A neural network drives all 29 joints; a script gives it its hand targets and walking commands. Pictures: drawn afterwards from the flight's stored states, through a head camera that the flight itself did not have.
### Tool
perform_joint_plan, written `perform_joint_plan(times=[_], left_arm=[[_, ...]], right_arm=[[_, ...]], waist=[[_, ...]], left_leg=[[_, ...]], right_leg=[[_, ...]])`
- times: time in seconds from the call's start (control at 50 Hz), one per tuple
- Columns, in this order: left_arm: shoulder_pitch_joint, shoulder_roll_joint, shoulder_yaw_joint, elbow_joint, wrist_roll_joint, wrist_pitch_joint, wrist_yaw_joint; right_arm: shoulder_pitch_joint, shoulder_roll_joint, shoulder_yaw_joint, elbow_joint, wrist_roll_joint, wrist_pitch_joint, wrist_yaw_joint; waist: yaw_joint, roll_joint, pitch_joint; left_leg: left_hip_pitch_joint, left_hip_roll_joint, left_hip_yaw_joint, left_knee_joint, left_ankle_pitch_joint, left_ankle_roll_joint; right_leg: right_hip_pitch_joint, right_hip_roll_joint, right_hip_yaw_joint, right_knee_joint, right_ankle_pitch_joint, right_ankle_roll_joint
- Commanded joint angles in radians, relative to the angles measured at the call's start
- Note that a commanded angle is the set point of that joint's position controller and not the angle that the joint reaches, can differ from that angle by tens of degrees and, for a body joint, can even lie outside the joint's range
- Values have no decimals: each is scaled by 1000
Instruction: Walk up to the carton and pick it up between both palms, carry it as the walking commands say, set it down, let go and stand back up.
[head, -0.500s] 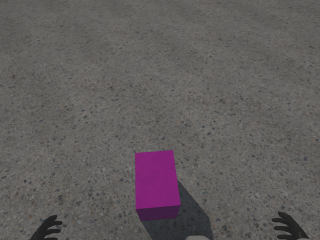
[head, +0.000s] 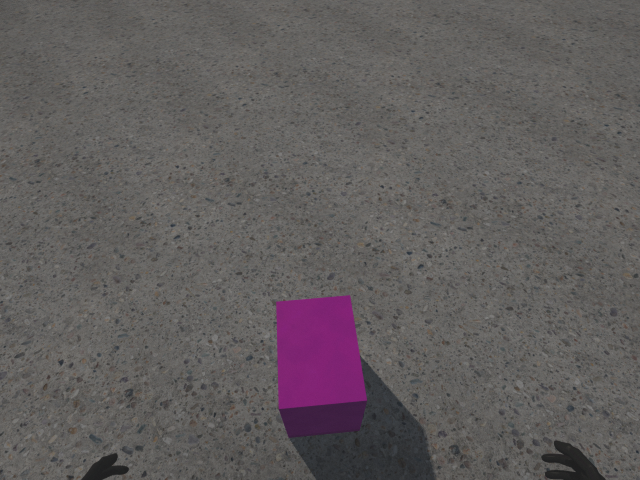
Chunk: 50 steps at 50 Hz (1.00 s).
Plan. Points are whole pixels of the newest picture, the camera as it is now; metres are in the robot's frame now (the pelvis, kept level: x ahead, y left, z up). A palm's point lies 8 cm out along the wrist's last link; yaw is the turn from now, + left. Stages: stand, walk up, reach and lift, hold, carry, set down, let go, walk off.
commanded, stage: walk up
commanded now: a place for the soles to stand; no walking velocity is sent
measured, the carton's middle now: (318, 367) +0.48 +0.03 -0.62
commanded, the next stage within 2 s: reach and lift in 1.24 s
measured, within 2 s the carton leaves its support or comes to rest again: neither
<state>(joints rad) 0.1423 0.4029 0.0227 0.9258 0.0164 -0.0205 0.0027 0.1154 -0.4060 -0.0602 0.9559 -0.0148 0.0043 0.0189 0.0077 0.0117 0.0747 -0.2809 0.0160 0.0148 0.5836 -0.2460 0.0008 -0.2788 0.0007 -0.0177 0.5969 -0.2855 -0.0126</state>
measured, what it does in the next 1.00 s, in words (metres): stands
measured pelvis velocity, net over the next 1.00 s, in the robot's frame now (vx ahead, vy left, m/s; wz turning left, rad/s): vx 0.03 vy -0.02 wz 0.07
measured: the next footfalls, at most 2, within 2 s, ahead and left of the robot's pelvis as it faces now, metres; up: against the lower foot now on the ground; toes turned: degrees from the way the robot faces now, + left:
none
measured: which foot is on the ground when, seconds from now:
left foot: down 0.00-1.00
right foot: down 0.00-1.00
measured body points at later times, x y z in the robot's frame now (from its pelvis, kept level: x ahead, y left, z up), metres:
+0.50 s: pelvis +0.01 +0.00 +0.02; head +0.01 +0.00 +0.47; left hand +0.11 +0.33 -0.10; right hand +0.12 -0.33 -0.09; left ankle +0.03 +0.12 -0.73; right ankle +0.02 -0.11 -0.73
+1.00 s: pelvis +0.03 -0.02 +0.02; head +0.04 -0.01 +0.46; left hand +0.14 +0.31 -0.09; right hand +0.16 -0.34 -0.09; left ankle +0.03 +0.12 -0.73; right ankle +0.02 -0.11 -0.73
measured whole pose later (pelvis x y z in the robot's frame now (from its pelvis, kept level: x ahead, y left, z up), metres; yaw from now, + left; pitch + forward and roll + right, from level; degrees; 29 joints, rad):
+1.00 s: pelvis +0.03 -0.02 +0.02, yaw +4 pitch -1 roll +0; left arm 0.05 0.41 0.03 0.99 0.01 0.01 -0.02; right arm 0.11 -0.42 -0.01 1.01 -0.02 -0.03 -0.01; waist 0.00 0.00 0.04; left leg -0.19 0.01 -0.06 0.41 -0.20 -0.03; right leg -0.15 0.00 -0.09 0.40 -0.23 -0.03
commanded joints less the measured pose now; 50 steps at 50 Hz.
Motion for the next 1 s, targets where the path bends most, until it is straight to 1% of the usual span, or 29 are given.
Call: perform_joint_plan(times=[0.0,0.02,0.04,0.08,0.16,0.26,0.28,0.32,0.38,0.52,0.64,0.82,0.98], left_arm=[[-90,179,44,-45,-9,-13,-1],[-100,176,45,-34,-9,-14,-2],[-103,173,44,-20,-11,-14,-2],[-107,177,42,6,-15,-15,-5],[-128,172,34,38,-16,-11,-8],[-144,178,29,65,-15,-8,-11],[-148,175,32,64,-7,4,-18],[-146,173,33,71,-7,10,-23],[-139,178,34,79,-8,11,-25],[-136,188,35,70,-7,10,-23],[-126,188,34,58,-9,10,-19],[-122,185,34,36,-8,16,-16],[-126,186,39,15,-6,22,-16]], right_arm=[[-43,-202,-26,-30,2,-35,-3],[-42,-187,-19,-20,2,-37,-4],[-40,-179,-13,-12,3,-38,-5],[-37,-179,-7,4,5,-41,-7],[-38,-181,3,22,3,-43,-10],[-46,-187,7,36,1,-41,-11],[-28,-198,9,37,1,-52,-18],[-34,-206,11,38,-4,-57,-24],[-38,-204,13,38,-4,-58,-27],[-29,-199,16,37,0,-54,-29],[-27,-197,16,36,1,-49,-33],[-23,-196,16,27,0,-44,-36],[-14,-196,15,13,-2,-41,-38]], waist=[[-2,-24,-87],[-2,-30,-79],[-3,-15,-74],[-1,14,-78],[-1,15,-86],[-4,13,-81],[-10,-21,-93],[-5,2,-81],[-4,10,-79],[-11,-5,-99],[-9,-13,-110],[-3,-20,-119],[0,-21,-119]], left_leg=[[54,125,-198,-214,33,64],[43,114,-180,-223,36,58],[38,104,-167,-237,30,51],[34,101,-160,-257,52,48],[29,108,-167,-281,55,47],[30,109,-170,-291,52,42],[39,122,-179,-306,25,41],[28,124,-184,-313,8,39],[33,118,-174,-303,41,36],[83,100,-146,-252,157,29],[99,94,-139,-233,218,22],[93,91,-136,-214,272,16],[77,84,-137,-195,285,13]], right_leg=[[24,-92,136,-225,-52,-21],[55,-100,137,-236,-44,-22],[73,-105,134,-242,-32,-25],[102,-107,122,-242,10,-28],[131,-108,103,-255,29,-22],[129,-114,98,-273,29,-20],[133,-103,93,-271,3,-21],[136,-103,93,-273,7,-20],[137,-109,97,-284,17,-22],[123,-124,106,-314,34,-24],[139,-131,95,-312,89,-24],[172,-132,71,-287,163,-27],[180,-132,61,-270,166,-32]])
